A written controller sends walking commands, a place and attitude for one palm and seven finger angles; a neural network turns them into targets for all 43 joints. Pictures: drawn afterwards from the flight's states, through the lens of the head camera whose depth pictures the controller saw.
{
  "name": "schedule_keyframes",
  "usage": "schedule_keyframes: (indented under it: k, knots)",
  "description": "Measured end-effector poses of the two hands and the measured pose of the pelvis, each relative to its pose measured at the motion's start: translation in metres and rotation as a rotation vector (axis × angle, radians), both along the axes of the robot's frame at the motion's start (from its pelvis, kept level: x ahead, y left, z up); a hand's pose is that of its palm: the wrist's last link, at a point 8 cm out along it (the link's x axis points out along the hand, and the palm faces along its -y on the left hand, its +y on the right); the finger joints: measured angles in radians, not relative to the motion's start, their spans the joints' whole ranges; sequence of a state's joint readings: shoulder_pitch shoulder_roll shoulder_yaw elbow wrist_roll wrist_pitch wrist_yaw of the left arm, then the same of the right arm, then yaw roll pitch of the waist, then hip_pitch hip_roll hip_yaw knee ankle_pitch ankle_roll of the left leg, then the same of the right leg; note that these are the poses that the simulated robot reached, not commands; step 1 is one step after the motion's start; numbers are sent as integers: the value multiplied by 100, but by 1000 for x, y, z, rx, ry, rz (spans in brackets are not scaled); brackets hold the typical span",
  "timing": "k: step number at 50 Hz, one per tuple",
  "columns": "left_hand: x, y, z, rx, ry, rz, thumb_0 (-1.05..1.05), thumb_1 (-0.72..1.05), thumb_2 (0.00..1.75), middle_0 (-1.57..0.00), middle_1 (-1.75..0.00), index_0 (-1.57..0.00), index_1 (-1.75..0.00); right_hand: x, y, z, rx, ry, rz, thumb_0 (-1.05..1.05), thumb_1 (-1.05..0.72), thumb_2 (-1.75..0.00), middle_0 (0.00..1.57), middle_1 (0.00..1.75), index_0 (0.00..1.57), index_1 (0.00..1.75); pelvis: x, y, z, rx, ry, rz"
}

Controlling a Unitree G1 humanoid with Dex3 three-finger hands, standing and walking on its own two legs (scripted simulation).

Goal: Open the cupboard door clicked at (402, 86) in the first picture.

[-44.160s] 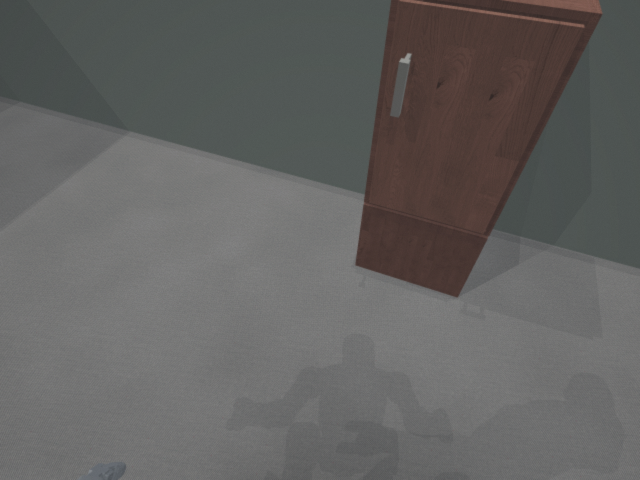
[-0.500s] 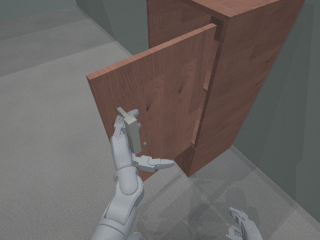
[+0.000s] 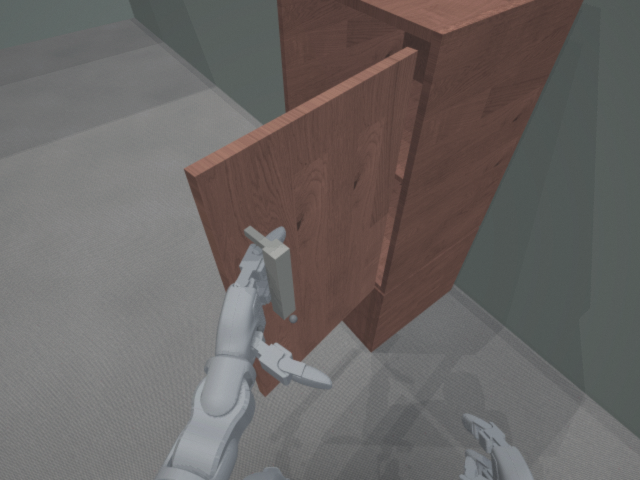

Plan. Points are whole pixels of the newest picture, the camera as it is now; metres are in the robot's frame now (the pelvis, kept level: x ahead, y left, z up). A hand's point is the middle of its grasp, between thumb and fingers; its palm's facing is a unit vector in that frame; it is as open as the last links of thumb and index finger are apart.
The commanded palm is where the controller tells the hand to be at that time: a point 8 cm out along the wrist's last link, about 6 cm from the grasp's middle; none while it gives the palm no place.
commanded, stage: slide the hand sideways off the handle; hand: left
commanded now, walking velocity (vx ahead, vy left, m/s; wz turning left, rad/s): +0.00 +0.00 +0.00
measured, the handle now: (269, 273) +0.36 +0.08 +0.07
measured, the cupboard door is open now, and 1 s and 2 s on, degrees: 99 99 99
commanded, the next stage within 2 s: draw the hand back to the body in 0.78 s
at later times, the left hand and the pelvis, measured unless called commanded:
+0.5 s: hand (247, 363) +0.24 +0.09 +0.07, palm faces -0.03 -1.00 -0.02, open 16.2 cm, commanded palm +0.21 +0.15 +0.07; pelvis +0.02 -0.03 +0.00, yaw +1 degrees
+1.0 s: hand (219, 378) +0.22 +0.12 +0.08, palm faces -0.05 -1.00 -0.04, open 16.3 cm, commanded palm +0.19 +0.18 +0.09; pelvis +0.02 -0.02 -0.01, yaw +1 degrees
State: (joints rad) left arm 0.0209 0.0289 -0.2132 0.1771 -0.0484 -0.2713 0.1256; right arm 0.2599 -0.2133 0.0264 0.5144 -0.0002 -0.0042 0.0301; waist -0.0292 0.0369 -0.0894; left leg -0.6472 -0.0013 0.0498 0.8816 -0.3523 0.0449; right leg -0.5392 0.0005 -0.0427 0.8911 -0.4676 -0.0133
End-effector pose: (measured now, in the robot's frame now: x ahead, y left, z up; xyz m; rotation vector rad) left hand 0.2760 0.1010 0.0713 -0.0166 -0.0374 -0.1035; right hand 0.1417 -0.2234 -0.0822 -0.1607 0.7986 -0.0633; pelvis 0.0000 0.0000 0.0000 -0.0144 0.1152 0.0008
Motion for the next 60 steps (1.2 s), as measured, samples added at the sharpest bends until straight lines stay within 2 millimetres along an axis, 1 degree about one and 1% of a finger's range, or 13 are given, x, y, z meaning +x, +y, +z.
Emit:
schedule_keyframes:
  k: [5,17,23,30,33,38,46,51,60]
  knots:
    - [-10,7,0,8,-4,14,-1,-50,30,-15,-32,-16,-31,10,-1,2,1,-13,10,1,-90,-90,20,29,20,30,4,-4,0,1,0,-2]
    - [-37,29,1,20,21,49,-1,-50,30,-18,-31,-17,-31,45,-8,10,5,-88,36,1,-90,-90,20,29,20,30,16,-17,-1,7,13,8]
    - [-54,40,3,30,28,72,-1,-50,30,-18,-31,-16,-31,54,-16,10,3,-119,39,1,-90,-90,20,29,20,30,20,-24,-3,8,22,15]
    - [-70,55,2,49,33,83,-1,-50,30,-16,-30,-16,-31,55,-26,6,-15,-123,32,1,-90,-90,20,29,20,30,21,-30,-7,8,32,25]
    - [-72,60,1,49,33,81,-1,-50,30,-16,-30,-16,-31,52,-30,4,-23,-121,26,1,-90,-90,20,29,20,30,20,-31,-9,6,36,29]
    - [-76,61,2,45,31,62,-1,-50,30,-15,-30,-15,-30,47,-34,1,-27,-120,5,1,-90,-90,20,29,20,30,19,-30,-11,5,41,27]
    - [-78,66,1,40,30,57,-1,-50,30,-15,-30,-15,-30,40,-31,1,-31,-123,-7,1,-90,-90,20,29,20,30,16,-26,-12,0,43,24]
    - [-76,72,12,57,6,57,-1,-50,30,-15,-30,-15,-30,39,-24,3,-24,-132,-14,1,-90,-90,20,29,20,30,16,-23,-10,-3,32,20]
    - [-78,96,33,74,9,83,-1,-50,30,-15,-30,-15,-30,46,-10,18,-9,-173,-5,1,-90,-90,20,29,20,30,19,-15,0,-10,1,21]
